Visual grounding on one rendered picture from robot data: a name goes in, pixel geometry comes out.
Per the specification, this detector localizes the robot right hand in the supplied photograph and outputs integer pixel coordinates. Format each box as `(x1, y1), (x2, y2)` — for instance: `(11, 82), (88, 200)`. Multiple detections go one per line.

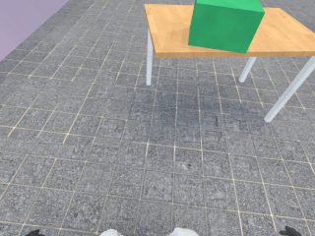
(279, 226), (301, 236)

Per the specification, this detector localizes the table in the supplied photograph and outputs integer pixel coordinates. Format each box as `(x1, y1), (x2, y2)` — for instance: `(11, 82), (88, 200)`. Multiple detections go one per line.
(144, 4), (315, 123)

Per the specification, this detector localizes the carton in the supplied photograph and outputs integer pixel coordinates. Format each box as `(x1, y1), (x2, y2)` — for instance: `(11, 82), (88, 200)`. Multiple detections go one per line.
(188, 0), (265, 54)

